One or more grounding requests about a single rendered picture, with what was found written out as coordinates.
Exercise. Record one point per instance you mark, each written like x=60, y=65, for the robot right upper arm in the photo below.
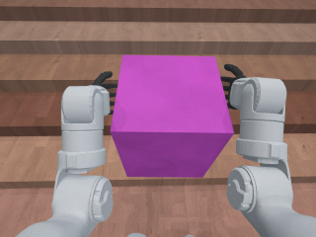
x=264, y=196

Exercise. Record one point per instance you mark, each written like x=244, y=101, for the carton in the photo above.
x=171, y=118

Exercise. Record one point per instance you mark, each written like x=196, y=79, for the right robot hand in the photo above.
x=238, y=73

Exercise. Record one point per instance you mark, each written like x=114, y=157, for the robot left forearm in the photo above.
x=83, y=109

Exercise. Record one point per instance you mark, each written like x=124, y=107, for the robot right forearm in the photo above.
x=261, y=102

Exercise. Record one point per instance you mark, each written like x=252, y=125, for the left robot hand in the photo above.
x=100, y=79

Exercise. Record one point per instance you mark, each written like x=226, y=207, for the robot left upper arm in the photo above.
x=80, y=203

